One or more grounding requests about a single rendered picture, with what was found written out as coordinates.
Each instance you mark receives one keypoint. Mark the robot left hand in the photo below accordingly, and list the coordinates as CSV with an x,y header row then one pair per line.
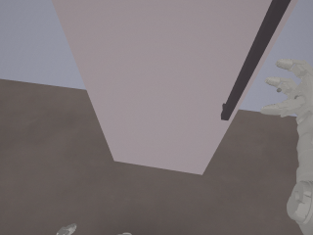
x,y
67,230

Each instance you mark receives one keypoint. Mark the robot right forearm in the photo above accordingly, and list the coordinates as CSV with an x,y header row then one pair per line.
x,y
305,145

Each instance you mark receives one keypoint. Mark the handle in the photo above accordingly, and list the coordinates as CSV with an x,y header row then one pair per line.
x,y
270,22

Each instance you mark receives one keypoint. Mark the robot right upper arm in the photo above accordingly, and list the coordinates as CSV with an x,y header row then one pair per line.
x,y
300,206

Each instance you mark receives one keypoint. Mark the robot right hand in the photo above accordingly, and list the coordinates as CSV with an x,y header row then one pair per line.
x,y
304,90

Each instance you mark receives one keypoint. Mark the fridge door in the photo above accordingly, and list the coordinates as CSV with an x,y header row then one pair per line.
x,y
158,72

